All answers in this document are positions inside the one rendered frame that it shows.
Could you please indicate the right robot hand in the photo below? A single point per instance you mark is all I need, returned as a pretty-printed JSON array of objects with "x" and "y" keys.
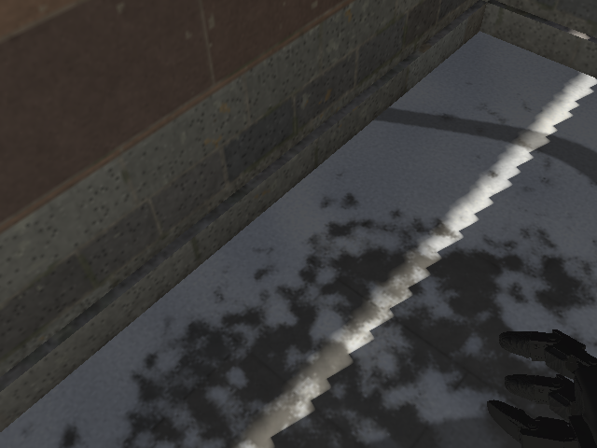
[{"x": 575, "y": 402}]

